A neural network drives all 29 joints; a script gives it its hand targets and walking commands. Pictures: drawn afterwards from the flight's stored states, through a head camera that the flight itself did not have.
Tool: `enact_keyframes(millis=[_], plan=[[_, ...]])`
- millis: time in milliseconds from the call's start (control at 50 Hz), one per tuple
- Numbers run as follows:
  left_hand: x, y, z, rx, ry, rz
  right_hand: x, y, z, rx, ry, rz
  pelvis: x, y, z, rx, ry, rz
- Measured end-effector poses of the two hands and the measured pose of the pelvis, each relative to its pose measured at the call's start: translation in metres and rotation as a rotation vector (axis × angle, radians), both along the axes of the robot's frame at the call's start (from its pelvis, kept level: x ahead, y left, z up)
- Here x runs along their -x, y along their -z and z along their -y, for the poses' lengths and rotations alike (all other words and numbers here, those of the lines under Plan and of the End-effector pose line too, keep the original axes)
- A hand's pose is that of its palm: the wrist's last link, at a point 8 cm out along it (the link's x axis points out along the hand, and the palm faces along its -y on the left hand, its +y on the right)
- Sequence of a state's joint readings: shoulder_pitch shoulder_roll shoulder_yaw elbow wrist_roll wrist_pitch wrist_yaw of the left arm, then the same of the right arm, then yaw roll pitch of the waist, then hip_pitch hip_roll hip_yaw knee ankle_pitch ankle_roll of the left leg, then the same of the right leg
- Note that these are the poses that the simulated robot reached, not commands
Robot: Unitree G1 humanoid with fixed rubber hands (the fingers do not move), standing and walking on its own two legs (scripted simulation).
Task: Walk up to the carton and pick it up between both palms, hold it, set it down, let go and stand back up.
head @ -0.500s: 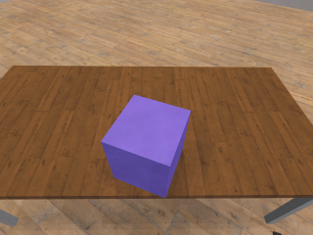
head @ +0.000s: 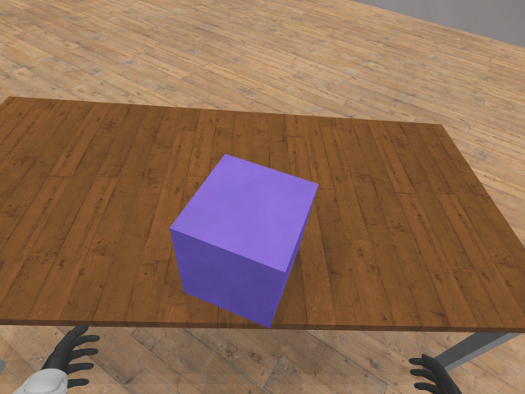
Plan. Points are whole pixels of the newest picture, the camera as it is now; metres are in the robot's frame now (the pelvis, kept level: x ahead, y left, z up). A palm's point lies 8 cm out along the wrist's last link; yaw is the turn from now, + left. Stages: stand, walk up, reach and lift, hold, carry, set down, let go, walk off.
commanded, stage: reach and lift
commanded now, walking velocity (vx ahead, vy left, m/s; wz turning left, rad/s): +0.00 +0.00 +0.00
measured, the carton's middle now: (247, 241) +0.44 +0.03 -0.07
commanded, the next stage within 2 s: none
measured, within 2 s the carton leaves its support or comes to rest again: neither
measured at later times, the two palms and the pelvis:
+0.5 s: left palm (57, 372) +0.19 +0.30 -0.05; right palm out of the picture +0.12 -0.21 -0.02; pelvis -0.03 +0.03 +0.00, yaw -1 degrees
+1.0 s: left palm (78, 340) +0.23 +0.28 -0.03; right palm out of the picture +0.15 -0.16 -0.01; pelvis -0.01 +0.03 +0.00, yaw -2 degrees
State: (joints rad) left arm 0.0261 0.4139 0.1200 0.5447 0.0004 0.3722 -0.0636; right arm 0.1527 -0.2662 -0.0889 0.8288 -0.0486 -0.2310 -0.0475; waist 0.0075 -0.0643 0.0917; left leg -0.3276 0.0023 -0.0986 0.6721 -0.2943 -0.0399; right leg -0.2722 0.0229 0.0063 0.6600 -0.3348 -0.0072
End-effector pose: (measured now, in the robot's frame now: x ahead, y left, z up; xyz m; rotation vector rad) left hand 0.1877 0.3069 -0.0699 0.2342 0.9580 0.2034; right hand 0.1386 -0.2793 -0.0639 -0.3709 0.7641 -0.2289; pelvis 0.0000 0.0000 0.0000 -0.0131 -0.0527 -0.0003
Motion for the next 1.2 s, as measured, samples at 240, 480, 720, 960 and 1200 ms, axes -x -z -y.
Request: enact_keyframes(millis=[240, 480, 720, 960, 1200], plan=[[0.013, -0.007, 0.003, 0.017, 0.082, 0.088, 0.014, -0.016, -0.049, -0.06, 0.031, 0.152, 0.021, 0.0, -0.012, 0.016, 0.0, 0.047], [-0.001, -0.018, 0.009, 0.068, 0.184, 0.193, 0.023, -0.044, -0.067, -0.025, 0.116, 0.253, 0.028, -0.001, -0.029, 0.025, 0.011, 0.067], [-0.016, -0.056, 0.015, 0.033, 0.312, 0.366, 0.0, -0.028, -0.091, -0.15, 0.12, 0.313, 0.028, -0.001, -0.035, 0.026, 0.032, 0.065], [-0.035, -0.037, 0.031, 0.195, 0.328, 0.431, -0.006, -0.047, -0.12, -0.128, 0.164, 0.406, 0.012, -0.003, -0.033, 0.024, 0.033, 0.043], [-0.055, -0.046, 0.028, 0.176, 0.345, 0.492, -0.025, -0.047, -0.147, -0.22, 0.218, 0.499, -0.007, -0.004, -0.031, 0.022, 0.033, 0.015]])
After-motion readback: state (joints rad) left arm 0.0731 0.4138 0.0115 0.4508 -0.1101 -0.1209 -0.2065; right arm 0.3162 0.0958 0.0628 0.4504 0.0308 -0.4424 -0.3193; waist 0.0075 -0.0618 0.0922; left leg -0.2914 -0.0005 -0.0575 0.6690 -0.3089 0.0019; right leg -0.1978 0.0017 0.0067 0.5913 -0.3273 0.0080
